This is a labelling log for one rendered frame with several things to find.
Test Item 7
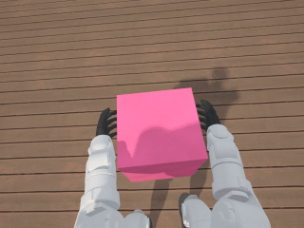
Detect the robot right upper arm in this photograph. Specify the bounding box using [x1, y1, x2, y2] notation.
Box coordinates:
[210, 199, 271, 228]

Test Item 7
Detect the carton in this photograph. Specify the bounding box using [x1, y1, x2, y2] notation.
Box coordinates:
[117, 87, 208, 182]

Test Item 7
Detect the left robot hand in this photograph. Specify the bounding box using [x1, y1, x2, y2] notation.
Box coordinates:
[95, 107, 118, 138]

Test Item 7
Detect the robot left forearm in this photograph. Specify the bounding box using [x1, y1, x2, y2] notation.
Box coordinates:
[73, 135, 121, 228]

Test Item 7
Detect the robot right thigh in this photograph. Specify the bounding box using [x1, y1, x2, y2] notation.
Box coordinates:
[181, 199, 212, 228]

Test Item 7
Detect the robot left upper arm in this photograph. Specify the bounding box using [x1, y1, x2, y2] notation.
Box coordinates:
[74, 209, 127, 228]

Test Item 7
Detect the right robot hand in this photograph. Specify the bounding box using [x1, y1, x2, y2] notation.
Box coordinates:
[196, 99, 221, 132]

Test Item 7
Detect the robot right shin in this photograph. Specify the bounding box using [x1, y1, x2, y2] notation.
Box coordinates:
[184, 195, 199, 228]

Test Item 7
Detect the robot right forearm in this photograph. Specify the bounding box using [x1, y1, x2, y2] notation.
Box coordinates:
[206, 123, 271, 226]

